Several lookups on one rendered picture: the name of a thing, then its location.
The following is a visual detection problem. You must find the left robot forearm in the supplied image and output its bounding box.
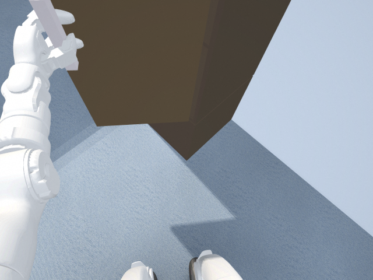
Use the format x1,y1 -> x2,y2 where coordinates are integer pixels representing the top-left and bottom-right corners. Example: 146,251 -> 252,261
0,63 -> 51,157

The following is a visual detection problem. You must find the robot left hand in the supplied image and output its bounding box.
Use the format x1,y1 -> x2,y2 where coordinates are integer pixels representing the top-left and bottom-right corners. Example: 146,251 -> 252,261
13,9 -> 84,79

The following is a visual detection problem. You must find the robot left upper arm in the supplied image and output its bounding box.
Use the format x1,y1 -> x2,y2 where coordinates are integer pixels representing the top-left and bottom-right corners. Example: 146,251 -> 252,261
0,148 -> 60,280

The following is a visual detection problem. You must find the left robot thigh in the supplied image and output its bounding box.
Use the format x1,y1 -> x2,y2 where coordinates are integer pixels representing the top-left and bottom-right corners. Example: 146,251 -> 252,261
121,266 -> 154,280

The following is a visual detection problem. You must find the handle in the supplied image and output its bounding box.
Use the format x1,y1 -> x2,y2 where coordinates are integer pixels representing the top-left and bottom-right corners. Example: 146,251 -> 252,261
29,0 -> 79,71

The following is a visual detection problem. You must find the cupboard door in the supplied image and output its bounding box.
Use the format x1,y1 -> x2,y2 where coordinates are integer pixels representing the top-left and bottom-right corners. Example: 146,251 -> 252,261
51,0 -> 210,127

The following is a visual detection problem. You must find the robot left shin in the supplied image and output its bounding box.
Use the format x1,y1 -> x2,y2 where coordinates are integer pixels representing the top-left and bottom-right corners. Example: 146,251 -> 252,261
131,261 -> 146,268

